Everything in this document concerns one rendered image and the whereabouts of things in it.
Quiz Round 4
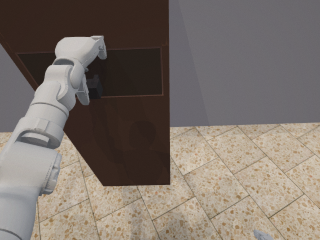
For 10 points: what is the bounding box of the cabinet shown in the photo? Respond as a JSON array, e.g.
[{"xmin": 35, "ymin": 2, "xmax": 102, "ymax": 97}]
[{"xmin": 0, "ymin": 0, "xmax": 171, "ymax": 187}]

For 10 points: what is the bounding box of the right robot hand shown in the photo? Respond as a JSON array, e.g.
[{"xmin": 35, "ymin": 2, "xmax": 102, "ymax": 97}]
[{"xmin": 253, "ymin": 229, "xmax": 274, "ymax": 240}]

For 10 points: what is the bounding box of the robot left forearm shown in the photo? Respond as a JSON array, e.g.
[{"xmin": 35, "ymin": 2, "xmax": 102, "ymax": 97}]
[{"xmin": 0, "ymin": 56, "xmax": 85, "ymax": 169}]

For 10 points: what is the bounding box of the left robot upper arm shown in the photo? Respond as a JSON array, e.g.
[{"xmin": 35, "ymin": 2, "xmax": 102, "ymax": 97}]
[{"xmin": 0, "ymin": 141, "xmax": 62, "ymax": 240}]

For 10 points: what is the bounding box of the drawer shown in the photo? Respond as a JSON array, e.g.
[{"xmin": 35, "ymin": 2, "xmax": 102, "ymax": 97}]
[{"xmin": 17, "ymin": 46, "xmax": 162, "ymax": 98}]

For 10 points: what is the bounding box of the handle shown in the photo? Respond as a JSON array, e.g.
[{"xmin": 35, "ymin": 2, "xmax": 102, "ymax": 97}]
[{"xmin": 86, "ymin": 74, "xmax": 103, "ymax": 100}]

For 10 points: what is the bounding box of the left robot hand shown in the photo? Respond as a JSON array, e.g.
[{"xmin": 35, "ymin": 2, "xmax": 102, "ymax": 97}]
[{"xmin": 55, "ymin": 35, "xmax": 107, "ymax": 106}]

